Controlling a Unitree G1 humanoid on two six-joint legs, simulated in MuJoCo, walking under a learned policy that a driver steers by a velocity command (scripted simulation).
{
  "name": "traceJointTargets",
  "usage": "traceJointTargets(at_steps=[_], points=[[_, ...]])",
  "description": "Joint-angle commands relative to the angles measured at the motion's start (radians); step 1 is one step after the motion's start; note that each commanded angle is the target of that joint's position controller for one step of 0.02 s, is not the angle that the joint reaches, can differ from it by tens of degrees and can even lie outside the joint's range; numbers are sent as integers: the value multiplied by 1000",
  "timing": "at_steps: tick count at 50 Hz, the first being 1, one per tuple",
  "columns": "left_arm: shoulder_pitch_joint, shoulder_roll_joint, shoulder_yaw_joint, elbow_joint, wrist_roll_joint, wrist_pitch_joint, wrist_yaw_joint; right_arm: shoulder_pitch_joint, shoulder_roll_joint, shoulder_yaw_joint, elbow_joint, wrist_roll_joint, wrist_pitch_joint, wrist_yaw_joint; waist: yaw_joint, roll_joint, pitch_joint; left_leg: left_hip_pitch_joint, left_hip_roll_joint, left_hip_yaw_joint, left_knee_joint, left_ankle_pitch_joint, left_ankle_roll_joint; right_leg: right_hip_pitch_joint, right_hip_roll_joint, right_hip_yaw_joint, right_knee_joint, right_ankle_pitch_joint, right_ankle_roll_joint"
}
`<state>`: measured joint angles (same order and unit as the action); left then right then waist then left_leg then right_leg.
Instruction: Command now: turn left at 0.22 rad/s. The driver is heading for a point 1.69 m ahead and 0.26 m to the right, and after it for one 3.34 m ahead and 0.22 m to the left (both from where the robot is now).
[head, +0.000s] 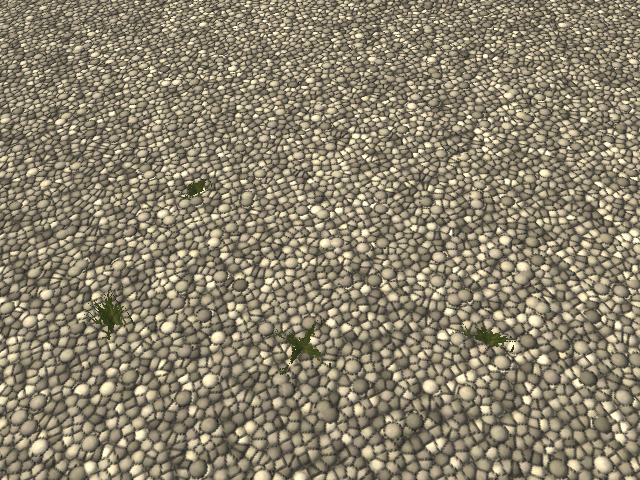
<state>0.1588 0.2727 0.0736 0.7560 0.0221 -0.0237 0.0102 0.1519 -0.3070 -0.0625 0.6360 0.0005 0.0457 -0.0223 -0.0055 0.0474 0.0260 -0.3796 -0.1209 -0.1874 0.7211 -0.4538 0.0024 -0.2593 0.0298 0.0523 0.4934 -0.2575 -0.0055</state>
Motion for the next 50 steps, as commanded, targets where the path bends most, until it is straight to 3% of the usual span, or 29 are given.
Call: traceJointTargets(at_steps=[1,3,5,7,9,11,12,13,14,15,16,19,21,23,24,26,28,29,30,31,32,33,34,35,38,41,44,47,50], points=[[-72,147,27,-81,-4,-17,5,39,-175,-62,-47,4,-16,-7,-23,-193,-61,-109,46,3,338,-109,-63,70,-330,332,-183,318,-245],[-96,113,10,-78,-24,-15,8,60,-114,-49,-23,1,1,-8,-27,-177,-50,-108,59,-2,356,-46,-94,79,-272,246,-159,337,-208],[-88,98,2,-63,-20,-4,9,51,-56,-28,-23,4,1,-2,-25,-193,-60,-47,85,66,215,-19,-105,86,-218,167,-144,370,-189],[-61,108,3,-52,-16,9,10,5,-15,-8,-33,4,-6,4,12,-227,-79,30,113,130,32,-25,-105,108,-200,143,-121,398,-186],[-30,130,5,-39,-19,18,9,16,-33,-14,-20,14,-9,5,21,-230,-93,101,109,159,-138,56,-97,127,-210,165,-97,407,-192],[-8,116,-5,-23,-31,14,6,60,-49,-17,10,3,-11,5,-2,-196,-83,238,109,157,-386,296,-61,83,-191,158,-84,373,-144],[17,105,-12,-16,-22,0,1,62,-91,-21,1,-9,-10,-2,10,-138,-101,325,169,83,-372,434,-33,28,-174,145,-71,309,-88],[49,97,-14,-16,-6,-16,-8,58,-159,-35,4,-15,-8,-7,59,3,-111,323,218,41,-281,529,16,1,-102,66,-55,209,-35],[16,84,-20,-5,-2,-19,-8,53,-105,-26,13,-19,-12,4,33,51,-116,231,209,42,-287,383,52,70,-65,13,-52,103,12],[-27,99,-18,-2,-3,-16,-7,42,-61,-13,9,-23,-19,12,13,24,-79,186,199,39,-310,303,53,79,-58,7,-34,88,32],[-42,90,-18,3,-7,-11,-2,40,-53,-9,17,-27,-26,12,12,18,-61,163,190,44,-319,271,39,80,-58,5,-25,98,30],[-29,86,-17,23,-13,5,10,58,-51,-3,30,-22,-46,8,15,32,-16,125,181,48,-323,276,22,74,-62,14,-21,131,21],[-13,75,-18,46,-19,10,13,99,-67,-8,46,-14,-44,2,2,53,-16,126,177,28,-360,-1,47,38,-13,-43,34,-65,22],[-46,74,-14,33,-32,-2,11,153,-122,-22,50,-6,-41,-5,-30,135,59,120,284,-150,-480,-344,131,-122,21,-102,179,-200,17],[-75,74,-13,17,-42,-16,7,173,-137,-25,55,-2,-46,-7,-41,162,108,95,351,-258,-531,-398,179,-167,2,-87,241,-201,1],[-73,80,-7,13,-56,-43,-7,164,-130,-23,57,4,-62,-13,-27,172,140,125,411,-323,-550,-325,217,-245,-51,-40,297,-242,-44],[-33,72,-9,33,-60,-64,-27,124,-120,-21,46,21,-67,-10,5,124,113,138,384,-243,-521,-212,192,-165,-61,-54,161,-232,-82],[34,69,-6,69,-57,-72,-34,80,-119,-20,36,30,-65,-6,46,99,81,70,335,-162,-491,-139,163,4,-36,-88,39,-98,-89],[119,78,3,117,-48,-73,-37,63,-102,-16,31,27,-64,-4,81,75,42,9,282,-90,-425,-74,135,162,-5,-104,-12,19,-75],[211,103,12,151,-41,-72,-37,43,-57,-3,19,15,-69,-2,112,12,8,-58,222,-9,-284,6,97,279,-48,-24,-44,2,-76],[313,192,30,164,-39,-75,-31,25,17,17,-17,7,-79,-1,129,-232,-26,-220,96,149,51,17,18,394,-252,329,-211,-206,-161],[335,244,37,156,-26,-85,-41,20,-39,-1,-49,33,-96,-10,130,-338,1,-378,55,117,278,-146,4,389,-414,669,-337,-330,-295],[258,182,16,134,-26,-93,-38,49,-82,-14,-33,50,-109,-7,89,-221,66,-451,124,55,393,-88,22,358,-417,634,-336,-387,-301],[213,145,6,117,-30,-95,-32,62,-83,-15,-14,48,-119,3,69,-178,91,-477,161,65,411,17,39,348,-368,522,-332,-358,-263],[192,111,-14,109,-24,-84,-26,31,-60,-19,-4,14,-130,22,55,-128,61,-432,221,112,336,220,37,326,-275,295,-352,-66,-188],[234,117,-19,123,-27,-75,-19,-19,-25,-9,-23,13,-124,37,68,-127,49,-408,215,169,218,312,0,316,-233,156,-359,200,-188],[252,142,-20,130,-27,-63,-7,-125,12,10,-61,17,-129,47,94,-121,68,-332,195,203,14,427,-20,252,-206,71,-371,286,-177],[293,161,-18,144,-33,-58,-2,-207,8,15,-88,25,-135,62,115,-126,102,-260,171,223,-112,503,-17,221,-224,50,-388,270,-181],[305,167,-13,158,-43,-50,-2,-244,-15,11,-109,29,-142,74,95,-130,118,-252,164,204,-178,480,22,295,-271,47,-353,346,-170]])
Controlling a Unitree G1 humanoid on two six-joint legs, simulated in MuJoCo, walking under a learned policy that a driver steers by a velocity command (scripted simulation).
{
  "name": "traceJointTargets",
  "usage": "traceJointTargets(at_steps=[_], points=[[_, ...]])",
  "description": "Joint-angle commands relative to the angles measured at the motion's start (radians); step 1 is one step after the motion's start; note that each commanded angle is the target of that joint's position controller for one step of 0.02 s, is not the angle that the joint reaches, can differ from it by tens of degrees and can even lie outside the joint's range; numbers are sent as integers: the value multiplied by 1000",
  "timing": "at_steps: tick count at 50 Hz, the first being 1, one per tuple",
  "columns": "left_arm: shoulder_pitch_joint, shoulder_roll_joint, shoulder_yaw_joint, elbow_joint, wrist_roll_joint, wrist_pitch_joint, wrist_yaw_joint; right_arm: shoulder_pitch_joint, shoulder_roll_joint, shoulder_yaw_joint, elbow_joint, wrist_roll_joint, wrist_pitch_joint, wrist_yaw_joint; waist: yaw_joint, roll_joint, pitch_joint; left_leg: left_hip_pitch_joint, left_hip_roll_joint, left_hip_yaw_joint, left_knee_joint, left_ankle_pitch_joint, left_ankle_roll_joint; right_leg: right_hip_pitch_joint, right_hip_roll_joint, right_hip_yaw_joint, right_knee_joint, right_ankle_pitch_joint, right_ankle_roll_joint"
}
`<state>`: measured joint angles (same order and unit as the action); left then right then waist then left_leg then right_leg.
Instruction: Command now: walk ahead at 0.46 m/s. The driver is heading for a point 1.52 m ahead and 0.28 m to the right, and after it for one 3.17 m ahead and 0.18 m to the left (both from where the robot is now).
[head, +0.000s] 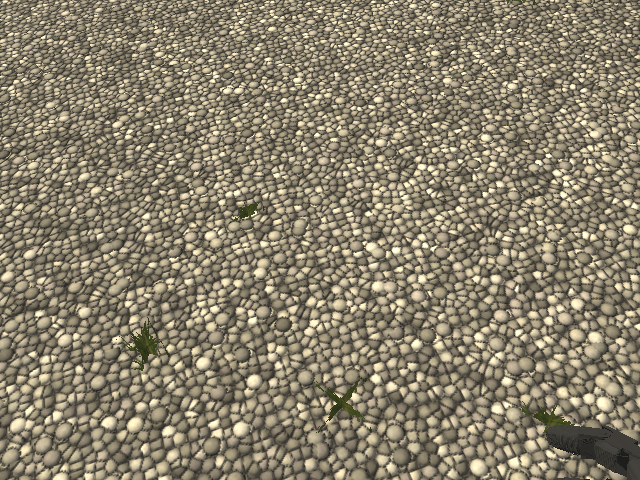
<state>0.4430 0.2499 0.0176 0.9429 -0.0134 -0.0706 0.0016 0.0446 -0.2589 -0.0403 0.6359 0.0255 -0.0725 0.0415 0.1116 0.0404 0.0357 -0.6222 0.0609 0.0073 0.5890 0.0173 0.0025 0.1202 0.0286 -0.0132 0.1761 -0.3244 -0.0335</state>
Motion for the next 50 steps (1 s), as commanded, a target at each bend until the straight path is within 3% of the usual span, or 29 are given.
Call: traceJointTargets(at_steps=[1,3,4,5,6,7,8,9,10,11,12,15,18,21,25,29,30,31,32,33,34,35,36,37,38,41,44,47,50], points=[[17,197,47,-28,-9,0,7,-130,-76,-15,-110,3,-25,13,-40,-126,96,13,-25,10,-61,-17,40,-54,-281,107,-5,493,-132],[-1,226,59,-34,-4,8,10,-33,-121,-34,-89,-4,-24,8,-110,-156,4,170,-75,42,-62,-78,81,-13,-278,85,139,842,-112],[-18,226,58,-40,2,17,11,117,-158,-55,-46,-4,-20,-1,-195,-151,-94,368,-104,67,-81,-66,114,-44,-243,51,316,979,-91],[-27,207,49,-58,15,18,14,300,-196,-72,1,-6,-12,-15,-274,-127,-220,677,-20,-18,-40,-62,156,-227,-208,41,556,845,-62],[102,66,9,-87,20,2,4,402,-300,-93,24,-33,-9,-19,-221,140,-406,1087,265,-495,-79,-279,316,-632,-33,14,987,274,5],[90,98,13,-63,3,-25,-7,417,-215,-71,35,-26,-6,-17,-233,192,-488,1083,338,-797,-277,-432,343,-747,25,160,1140,-219,1],[-32,191,42,-107,-32,-37,-13,324,-169,-52,35,-19,-8,-18,-219,137,-273,926,297,-656,-313,-481,282,-845,-41,151,1191,-174,-12],[-112,190,41,-133,-36,-44,-12,247,-148,-44,30,-15,-8,-18,-189,57,-151,755,259,-509,-338,-402,254,-838,-94,112,1151,-80,-20],[-155,170,42,-138,-18,-42,-5,196,-122,-36,34,-22,-13,-12,-157,-20,-66,606,205,-395,-373,-277,231,-803,-129,92,1087,-14,-18],[-118,156,45,-134,-11,-34,-3,164,-113,-33,35,-33,-23,-10,-110,30,-60,522,181,-330,-400,-196,229,-738,-162,103,1042,40,-12],[-91,136,41,-123,-7,-22,-2,147,-102,-33,40,-32,-29,-7,-91,39,-57,468,160,-296,-431,-164,236,-690,-175,105,1021,59,-2],[-115,110,37,-134,3,4,5,160,-117,-36,76,-22,-49,-6,-72,23,-16,396,144,-199,-481,-78,253,-716,-190,87,930,110,29],[-242,105,34,-182,16,-1,4,214,-144,-42,109,-24,-45,-20,-104,1,22,417,124,-140,-499,-31,246,-789,-192,78,739,279,54],[-359,82,22,-214,12,-17,-11,260,-168,-44,131,-16,-34,-32,-151,-4,36,427,95,-74,-499,-23,211,-733,-151,36,513,441,52],[-471,91,19,-261,-1,-27,-33,343,-189,-49,179,-5,-15,-37,-189,-1,50,564,150,-87,-456,-32,203,-749,-124,39,386,442,34],[-447,131,33,-276,0,-33,-49,344,-207,-56,201,-3,12,-46,-147,29,11,702,198,-106,-336,156,168,-686,-88,27,325,275,-18],[-367,154,46,-257,1,-34,-47,324,-214,-57,199,-5,18,-48,-97,37,-40,702,175,-83,-234,321,151,-566,-55,-5,303,254,-40],[-211,201,71,-211,2,-33,-38,322,-193,-47,195,-12,24,-50,-25,23,-145,642,120,-42,-43,396,122,-340,-43,-18,302,270,-73],[-26,280,93,-179,12,-29,-27,340,-140,-22,166,-37,23,-54,29,-97,-313,437,54,5,283,125,85,-25,-230,191,345,315,-139],[7,333,104,-157,12,-23,-33,475,-18,11,161,-25,0,-41,-52,-368,-419,34,-133,-28,594,-553,24,277,-416,673,217,53,-293],[-8,221,75,-172,1,-25,-35,403,-134,-12,174,-2,-20,-37,-3,-242,-370,-81,-88,-151,699,-598,37,250,-398,719,138,-72,-261],[-82,186,63,-184,4,-26,-31,303,-179,-27,143,20,-32,-33,-12,-186,-227,-137,-40,-129,703,-507,51,126,-370,567,121,-27,-220],[-152,174,58,-196,9,-26,-30,251,-169,-23,132,13,-36,-38,-43,-100,-153,-108,12,-96,660,-412,48,-9,-335,461,101,94,-202],[-195,146,51,-201,16,-27,-32,221,-159,-27,129,-7,-33,-42,-66,-67,-89,-79,42,-87,601,-351,43,-117,-295,380,69,196,-192],[-213,141,48,-202,27,-31,-31,248,-144,-28,130,-10,-24,-40,-101,-117,-91,-16,67,-95,578,-311,35,-182,-284,340,45,257,-198],[-210,142,52,-181,16,-46,-32,263,-105,-22,140,-13,3,-43,-128,-104,-66,18,82,-79,499,-271,7,-262,-254,237,-19,349,-214],[-174,169,59,-155,13,-41,-19,162,-94,-18,106,-25,8,-44,-109,-82,-21,-59,87,-68,344,-137,-20,-254,-241,168,-51,415,-211],[-143,179,59,-135,7,-31,-10,67,-73,-10,85,-22,-3,-35,-77,-89,0,-30,63,-42,146,25,-19,-248,-203,95,-62,399,-177],[-82,195,62,-103,-1,-23,-6,-35,-66,-4,56,-14,-12,-23,-37,-88,25,-8,34,-17,18,89,-13,-202,-213,81,-58,361,-168]])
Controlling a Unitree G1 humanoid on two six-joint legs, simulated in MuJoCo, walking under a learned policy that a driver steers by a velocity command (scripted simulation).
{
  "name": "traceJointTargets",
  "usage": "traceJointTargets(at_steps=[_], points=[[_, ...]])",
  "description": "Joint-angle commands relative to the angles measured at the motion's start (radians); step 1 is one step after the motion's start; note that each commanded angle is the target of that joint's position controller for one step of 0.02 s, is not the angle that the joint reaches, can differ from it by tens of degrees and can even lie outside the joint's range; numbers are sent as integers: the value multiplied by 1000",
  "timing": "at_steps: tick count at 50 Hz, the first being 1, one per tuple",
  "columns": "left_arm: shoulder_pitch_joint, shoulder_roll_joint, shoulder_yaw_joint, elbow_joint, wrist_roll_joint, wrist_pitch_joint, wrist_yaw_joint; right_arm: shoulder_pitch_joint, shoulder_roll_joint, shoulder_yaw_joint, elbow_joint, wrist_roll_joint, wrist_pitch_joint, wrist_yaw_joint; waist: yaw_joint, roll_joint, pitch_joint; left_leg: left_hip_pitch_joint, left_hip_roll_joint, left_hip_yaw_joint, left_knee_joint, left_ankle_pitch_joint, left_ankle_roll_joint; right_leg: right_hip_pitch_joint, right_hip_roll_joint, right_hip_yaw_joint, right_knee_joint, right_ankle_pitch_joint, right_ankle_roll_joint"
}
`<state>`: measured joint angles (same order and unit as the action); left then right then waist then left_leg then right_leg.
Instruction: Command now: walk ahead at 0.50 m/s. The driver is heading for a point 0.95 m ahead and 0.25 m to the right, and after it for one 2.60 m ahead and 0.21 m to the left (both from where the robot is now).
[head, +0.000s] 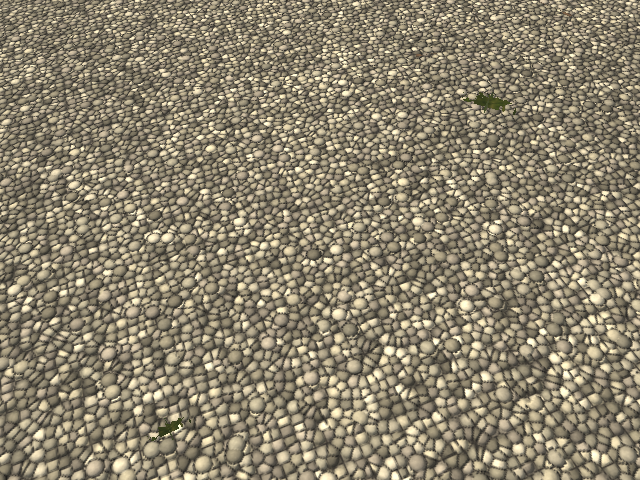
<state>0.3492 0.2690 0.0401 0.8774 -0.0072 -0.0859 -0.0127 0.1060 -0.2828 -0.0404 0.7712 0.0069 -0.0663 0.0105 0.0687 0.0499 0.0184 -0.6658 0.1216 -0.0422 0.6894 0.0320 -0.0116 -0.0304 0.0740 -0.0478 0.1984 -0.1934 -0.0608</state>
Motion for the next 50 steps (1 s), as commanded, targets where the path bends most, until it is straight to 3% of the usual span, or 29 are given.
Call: traceJointTargets(at_steps=[1,3,6,7,8,9,10,11,12,13,14,15,16,20,25,30,33,34,35,36,37,38,39,40,41,43,45,47,50], points=[[30,177,40,-26,-8,-2,9,-123,-44,-3,-89,7,-21,14,14,-98,50,26,-32,32,-107,70,7,-19,-273,119,-69,232,-141],[58,177,43,-6,-12,10,12,-170,-52,-4,-113,9,-27,25,19,-100,64,8,-41,21,-150,25,25,47,-306,142,-32,262,-136],[46,197,52,2,-17,27,22,-133,-86,-17,-114,6,-39,34,-30,-121,38,93,-68,18,-203,-77,54,105,-331,186,56,372,-113],[23,208,55,-3,-17,31,23,-62,-108,-28,-95,4,-43,31,-75,-132,-2,208,-94,40,-223,-98,69,91,-315,180,132,497,-101],[8,192,48,-9,-11,34,24,82,-151,-52,-52,2,-45,22,-146,-117,-97,427,-106,57,-236,-73,95,34,-261,148,289,567,-74],[4,140,27,-37,8,31,24,262,-217,-73,-18,-13,-42,10,-215,-45,-254,740,40,-84,-180,-52,152,-156,-196,110,566,365,-37],[149,10,-9,-48,-1,13,17,324,-289,-91,3,-19,-31,9,-156,221,-398,1098,287,-522,-258,-248,296,-559,-27,63,923,-244,33],[110,106,13,-30,-24,0,16,322,-186,-65,-5,-11,-28,7,-192,168,-390,1058,292,-637,-357,-388,288,-659,-54,191,1060,-389,33],[23,170,34,-60,-46,-5,16,251,-141,-50,-11,-7,-30,3,-185,114,-229,930,263,-486,-385,-395,241,-722,-101,187,1093,-313,25],[-28,162,35,-73,-42,-4,21,183,-117,-43,-15,-8,-32,2,-156,57,-146,797,229,-370,-413,-327,217,-701,-149,159,1067,-227,26],[-62,151,41,-76,-26,4,26,132,-77,-33,-11,-11,-36,6,-133,19,-68,678,179,-268,-455,-249,191,-667,-175,156,1013,-167,25],[-24,130,44,-75,-25,16,25,102,-75,-32,-7,-20,-44,5,-92,76,-60,606,171,-204,-485,-197,191,-604,-202,166,989,-119,30],[-6,110,42,-69,-26,30,24,83,-64,-33,-2,-20,-50,7,-78,69,-45,559,157,-158,-515,-159,195,-565,-213,163,975,-102,36],[-61,72,42,-109,-20,63,24,77,-99,-49,31,-21,-62,-1,-60,14,15,515,154,1,-569,-29,207,-630,-228,164,876,2,56],[-198,48,31,-160,-14,50,-7,108,-140,-60,55,-17,-45,-19,-105,-11,45,565,122,160,-581,24,182,-621,-209,91,596,224,53],[-333,49,26,-237,-15,51,-35,182,-176,-74,89,6,-11,-23,-146,-17,84,732,172,217,-525,108,163,-662,-183,24,457,167,15],[-286,91,48,-256,-14,59,-44,159,-212,-86,84,20,11,-28,-88,28,23,791,178,258,-357,508,130,-534,-106,-48,441,24,-37],[-198,120,67,-240,-16,62,-42,146,-222,-89,79,24,20,-30,-33,38,-31,781,167,273,-221,635,118,-418,-64,-73,434,-12,-63],[-42,167,97,-200,-19,64,-33,126,-215,-85,73,29,26,-32,56,18,-109,703,130,299,-14,626,87,-197,-18,-80,364,44,-100],[116,256,133,-160,-21,76,-11,142,-171,-67,57,3,19,-33,112,-93,-196,451,84,300,296,305,37,108,-114,112,334,44,-157],[64,355,141,-173,-27,64,-8,229,-21,-21,-1,-29,-11,-18,-27,-336,-273,2,-130,184,623,-606,-19,403,-354,687,225,-139,-345],[85,262,112,-205,-17,45,-17,117,-104,-31,-11,11,-52,-4,50,-195,-356,-108,-133,-35,714,-630,1,430,-408,863,85,-239,-358],[46,209,95,-198,-8,29,-21,28,-148,-43,-40,46,-73,3,53,-147,-212,-180,-87,-36,685,-526,29,335,-386,721,67,-153,-306],[-14,183,87,-205,-11,21,-20,29,-136,-39,-35,33,-83,-3,5,-74,-140,-133,-43,-39,597,-438,41,194,-342,600,74,-48,-270],[-81,151,76,-218,-10,20,-17,39,-140,-45,-21,5,-82,-10,-36,-56,-90,-63,-14,-40,510,-389,32,64,-302,503,67,63,-245],[-125,132,66,-241,4,17,-8,72,-144,-54,-15,-7,-58,-8,-81,-82,-72,42,6,-45,429,-335,12,-65,-264,432,30,188,-235],[-106,156,71,-236,-3,12,3,61,-116,-49,-23,-20,-39,-9,-88,-71,-55,58,-6,-23,341,-287,-23,-133,-243,371,13,279,-240],[-72,180,78,-226,-6,13,17,-14,-93,-41,-49,-24,-31,-12,-68,-76,-25,36,-25,-14,205,-177,-49,-163,-216,329,6,291,-224],[-38,165,73,-208,-8,18,27,-98,-61,-25,-66,-16,-36,0,-26,-117,-12,100,-59,3,-27,36,-54,-188,-167,254,11,213,-170]])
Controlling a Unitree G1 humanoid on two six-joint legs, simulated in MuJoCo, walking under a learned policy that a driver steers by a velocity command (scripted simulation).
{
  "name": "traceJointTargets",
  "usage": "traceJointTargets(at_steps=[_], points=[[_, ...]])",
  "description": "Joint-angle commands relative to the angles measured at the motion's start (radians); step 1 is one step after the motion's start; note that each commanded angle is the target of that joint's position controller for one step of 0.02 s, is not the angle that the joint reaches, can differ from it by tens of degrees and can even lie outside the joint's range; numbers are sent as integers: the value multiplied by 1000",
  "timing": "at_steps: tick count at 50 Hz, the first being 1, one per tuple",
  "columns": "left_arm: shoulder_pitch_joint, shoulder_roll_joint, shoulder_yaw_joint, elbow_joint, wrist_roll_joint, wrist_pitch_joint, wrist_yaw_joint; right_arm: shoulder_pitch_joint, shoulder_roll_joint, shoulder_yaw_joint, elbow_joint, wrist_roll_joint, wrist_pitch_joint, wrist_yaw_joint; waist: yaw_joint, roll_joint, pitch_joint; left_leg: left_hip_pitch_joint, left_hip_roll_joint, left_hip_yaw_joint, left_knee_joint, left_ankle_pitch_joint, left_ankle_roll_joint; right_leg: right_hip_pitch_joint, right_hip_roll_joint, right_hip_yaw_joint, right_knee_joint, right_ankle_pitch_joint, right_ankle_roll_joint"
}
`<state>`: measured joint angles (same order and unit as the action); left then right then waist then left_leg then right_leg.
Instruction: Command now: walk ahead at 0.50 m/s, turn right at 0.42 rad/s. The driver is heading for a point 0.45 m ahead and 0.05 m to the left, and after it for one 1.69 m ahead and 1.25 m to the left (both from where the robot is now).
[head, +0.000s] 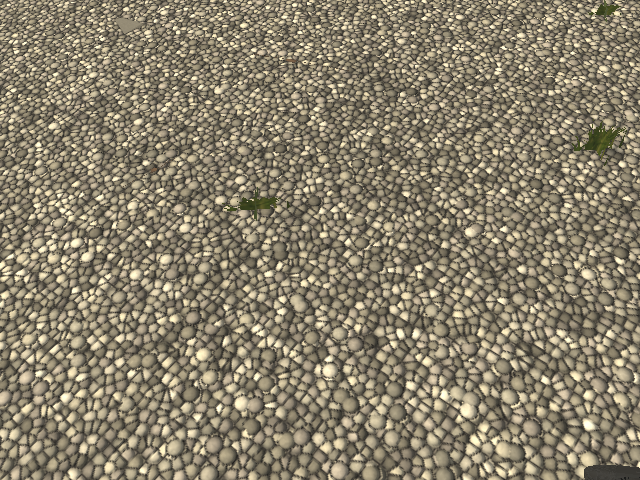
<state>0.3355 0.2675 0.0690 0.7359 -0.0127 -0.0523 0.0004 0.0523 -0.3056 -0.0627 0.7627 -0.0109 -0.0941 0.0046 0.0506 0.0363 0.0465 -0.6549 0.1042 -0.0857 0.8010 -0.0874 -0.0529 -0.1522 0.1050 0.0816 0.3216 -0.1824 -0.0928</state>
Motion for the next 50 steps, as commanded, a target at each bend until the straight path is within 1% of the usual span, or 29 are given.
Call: traceJointTargets(at_steps=[1,5,8,9,10,11,12,13,14,15,16,17,18,21,23,26,29,31,32,33,34,35,36,37,38,39,41,46,50], points=[[-4,164,42,-55,-2,-16,15,-75,-32,2,-65,5,-12,11,10,-110,-35,117,-51,55,-187,209,-9,-72,-200,123,-116,168,-127],[61,162,40,-10,-5,-14,13,-146,-60,-1,-95,16,-26,28,41,-119,-5,90,-59,40,-282,203,28,43,-262,181,-64,140,-120],[69,172,44,8,-2,-1,19,-121,-86,-9,-98,15,-36,36,19,-145,-1,95,-68,46,-317,77,73,150,-313,227,-1,254,-103],[57,175,45,8,-2,3,20,-76,-98,-15,-89,15,-39,35,-7,-158,-18,152,-84,66,-329,35,93,165,-308,223,44,367,-92],[38,167,41,3,-1,7,20,23,-122,-30,-60,11,-41,31,-62,-150,-77,290,-110,95,-362,48,122,162,-266,190,152,525,-71],[25,138,26,-11,8,9,18,169,-160,-44,-32,0,-44,26,-129,-121,-208,539,-34,29,-317,92,175,70,-215,147,352,511,-41],[125,78,6,-23,7,-1,16,315,-238,-65,-11,-12,-40,23,-132,70,-373,927,176,-311,-308,15,311,-255,-81,68,708,202,33],[170,66,-4,-13,-9,-13,15,375,-202,-60,30,13,-30,34,-132,269,-420,1049,288,-657,-469,-214,387,-491,0,74,928,-383,68],[83,152,14,-23,-25,-21,12,325,-134,-38,21,35,-26,33,-148,144,-270,952,267,-611,-509,-385,343,-602,-63,117,1007,-356,58],[-15,162,15,-48,-26,-25,9,254,-104,-27,4,26,-17,28,-139,64,-157,814,229,-471,-527,-367,304,-615,-115,71,994,-272,52],[-70,151,14,-63,-10,-29,8,201,-88,-19,0,13,-11,27,-112,14,-70,672,188,-374,-560,-267,291,-597,-155,36,925,-204,53],[-77,144,19,-62,4,-28,7,173,-65,-10,-3,3,-14,26,-85,18,-48,595,155,-310,-581,-176,279,-551,-191,33,857,-154,53],[-64,127,18,-60,8,-25,8,157,-64,-5,-4,-3,-15,26,-63,37,-34,536,128,-268,-594,-15,278,-497,-198,19,822,-135,63],[-49,74,6,-66,26,-20,17,164,-91,-9,18,7,-17,20,-29,40,-59,478,97,-126,-568,532,302,-421,-184,-26,665,-133,114],[-97,50,-5,-78,30,-22,18,171,-128,-22,28,15,-4,7,-38,42,-85,468,63,-56,-547,639,283,-375,-160,-45,516,-23,133],[-191,58,-4,-95,19,-15,17,218,-156,-34,43,32,24,-8,-74,54,-108,470,29,-39,-512,571,245,-310,-107,-48,346,150,142],[-261,77,2,-117,15,-13,12,250,-152,-37,54,41,52,-21,-90,66,-100,502,44,-108,-458,438,228,-294,-85,-18,245,161,138],[-245,106,14,-114,18,-20,7,233,-148,-40,43,42,65,-30,-68,77,-102,518,50,-176,-401,338,208,-251,-86,3,174,147,121],[-205,116,20,-101,21,-27,7,203,-143,-39,30,43,70,-33,-39,74,-111,505,33,-189,-351,290,188,-183,-88,-4,110,197,103],[-164,143,29,-92,32,-35,12,200,-117,-33,18,39,70,-33,-22,44,-141,463,-18,-177,-265,219,151,-67,-134,7,48,323,69],[-90,209,43,-95,52,-34,26,198,-60,-14,-16,16,65,-31,-6,-91,-248,332,-95,-117,-44,-37,104,152,-327,155,99,658,-7],[-88,214,39,-108,60,-14,30,374,-6,2,-5,11,60,-27,-73,-316,-353,120,-209,-35,202,-656,52,348,-557,382,153,935,-176],[-92,166,32,-106,35,3,23,416,-100,-15,16,28,70,-23,-63,-273,-391,72,-148,-41,347,-646,24,305,-580,446,115,730,-221],[-132,118,20,-117,26,11,24,341,-150,-35,13,38,88,-29,-49,-183,-295,24,-115,-22,412,-570,1,235,-502,345,87,535,-183],[-184,104,13,-115,26,19,26,293,-147,-41,6,38,109,-38,-56,-142,-229,7,-91,-5,419,-501,-17,148,-442,260,55,393,-147],[-224,102,10,-116,27,25,26,275,-144,-46,-1,33,131,-46,-65,-145,-180,24,-72,-3,417,-450,-32,56,-415,207,22,304,-135],[-265,124,16,-105,43,29,28,276,-103,-40,-19,31,154,-47,-86,-181,-126,117,-71,40,375,-371,-45,-95,-365,93,-38,231,-131],[-277,145,29,-80,33,32,40,206,-64,-26,-78,22,152,-29,-65,-179,-155,208,-39,74,140,-282,-24,-84,-390,-7,-55,231,-151],[-266,183,42,-56,18,43,33,182,-92,-32,-106,23,156,-5,-57,-186,-159,291,-47,115,-13,-263,17,-53,-425,-35,-30,207,-134]])
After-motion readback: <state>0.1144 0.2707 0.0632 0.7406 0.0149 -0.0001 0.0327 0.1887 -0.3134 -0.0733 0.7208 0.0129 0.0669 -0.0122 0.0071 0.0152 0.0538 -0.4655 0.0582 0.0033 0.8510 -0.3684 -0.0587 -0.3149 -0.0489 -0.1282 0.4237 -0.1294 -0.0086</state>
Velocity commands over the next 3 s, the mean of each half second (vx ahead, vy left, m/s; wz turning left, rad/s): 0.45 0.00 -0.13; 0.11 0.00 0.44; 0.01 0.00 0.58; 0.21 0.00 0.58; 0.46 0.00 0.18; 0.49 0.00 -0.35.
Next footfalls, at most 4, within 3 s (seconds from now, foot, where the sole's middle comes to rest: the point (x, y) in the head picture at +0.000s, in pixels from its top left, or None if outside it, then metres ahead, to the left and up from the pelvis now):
0.22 left None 0.32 0.15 -0.78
0.68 right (401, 455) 0.52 -0.07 -0.78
1.08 left None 0.40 0.17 -0.79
1.56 right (377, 456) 0.51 -0.02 -0.78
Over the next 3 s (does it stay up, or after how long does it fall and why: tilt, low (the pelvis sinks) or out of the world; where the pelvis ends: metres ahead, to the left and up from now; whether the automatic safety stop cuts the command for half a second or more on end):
stays up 0.72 0.60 -0.02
